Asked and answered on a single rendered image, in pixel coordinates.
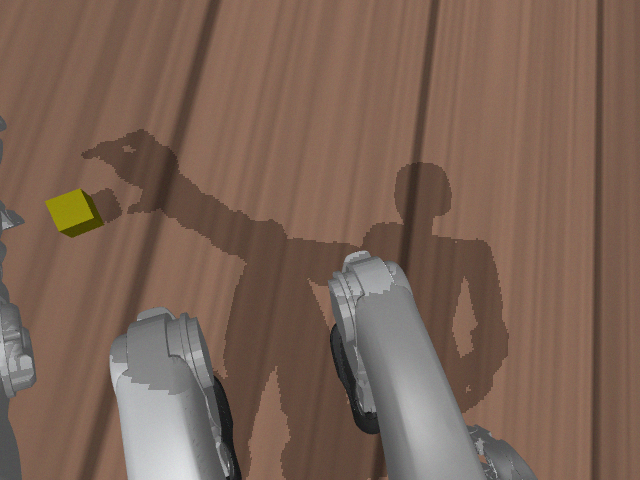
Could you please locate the right robot foot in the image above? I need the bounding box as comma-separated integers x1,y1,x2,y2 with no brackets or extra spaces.
330,324,380,434

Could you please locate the cube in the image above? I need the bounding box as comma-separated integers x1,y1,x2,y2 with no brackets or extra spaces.
45,188,104,238

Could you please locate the right robot hand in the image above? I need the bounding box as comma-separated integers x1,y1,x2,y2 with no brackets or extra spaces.
466,425,538,480

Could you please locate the left robot hand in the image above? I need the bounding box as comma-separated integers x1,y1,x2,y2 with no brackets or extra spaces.
0,116,25,230

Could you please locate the left robot arm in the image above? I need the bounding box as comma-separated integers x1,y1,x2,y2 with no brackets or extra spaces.
0,211,36,480

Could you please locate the left robot foot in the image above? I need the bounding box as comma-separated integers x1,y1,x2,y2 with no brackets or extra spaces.
213,376,242,480

